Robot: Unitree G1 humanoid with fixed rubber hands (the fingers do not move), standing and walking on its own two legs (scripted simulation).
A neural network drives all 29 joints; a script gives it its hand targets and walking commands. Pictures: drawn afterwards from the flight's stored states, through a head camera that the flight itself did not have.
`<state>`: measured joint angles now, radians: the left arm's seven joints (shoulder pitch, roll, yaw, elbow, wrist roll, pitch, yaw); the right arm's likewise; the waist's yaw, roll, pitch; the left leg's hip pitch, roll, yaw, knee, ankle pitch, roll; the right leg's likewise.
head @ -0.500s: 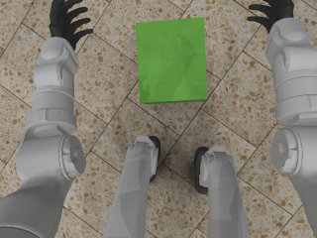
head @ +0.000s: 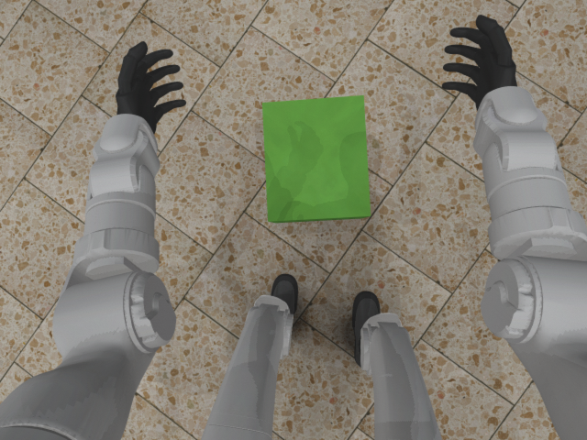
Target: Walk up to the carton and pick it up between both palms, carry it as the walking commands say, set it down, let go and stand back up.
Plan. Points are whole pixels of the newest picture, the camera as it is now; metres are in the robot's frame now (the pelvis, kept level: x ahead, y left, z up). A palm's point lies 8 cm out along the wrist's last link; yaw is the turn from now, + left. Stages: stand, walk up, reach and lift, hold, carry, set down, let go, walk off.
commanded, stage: let go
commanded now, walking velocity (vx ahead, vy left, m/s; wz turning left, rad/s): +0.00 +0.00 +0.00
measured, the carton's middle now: (315, 165) +0.51 +0.06 -0.59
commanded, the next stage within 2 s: stand in 1.30 s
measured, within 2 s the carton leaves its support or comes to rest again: neither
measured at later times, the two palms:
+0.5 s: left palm (85, 236) +0.32 +0.26 +0.00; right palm (573, 228) +0.38 -0.19 -0.01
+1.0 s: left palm (90, 330) +0.24 +0.22 +0.04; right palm out of the picture +0.26 -0.24 +0.04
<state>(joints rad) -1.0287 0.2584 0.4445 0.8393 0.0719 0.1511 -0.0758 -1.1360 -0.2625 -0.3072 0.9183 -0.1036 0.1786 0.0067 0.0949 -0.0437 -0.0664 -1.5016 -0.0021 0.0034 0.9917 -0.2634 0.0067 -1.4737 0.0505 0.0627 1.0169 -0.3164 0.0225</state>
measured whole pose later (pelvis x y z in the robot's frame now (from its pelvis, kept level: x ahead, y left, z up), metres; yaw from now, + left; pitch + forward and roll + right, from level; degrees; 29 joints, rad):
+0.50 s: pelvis +0.06 +0.00 +0.07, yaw +2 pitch +24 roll +0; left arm -0.19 0.23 0.15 0.56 0.00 0.06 -0.13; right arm -0.26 -0.17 -0.15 0.59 -0.06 0.08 -0.01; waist 0.06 0.01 -0.09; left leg -0.86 -0.03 -0.03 0.70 -0.26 0.01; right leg -0.81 0.02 0.05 0.71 -0.32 0.01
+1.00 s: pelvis +0.09 -0.02 +0.11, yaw +2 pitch -1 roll +1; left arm 0.21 0.21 0.04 0.43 0.01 0.09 -0.08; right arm 0.23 -0.21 -0.04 0.43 -0.01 0.09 0.06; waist 0.01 -0.01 0.07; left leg -0.15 -0.01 -0.04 0.41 -0.24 -0.01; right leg -0.11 0.03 0.05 0.43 -0.29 -0.02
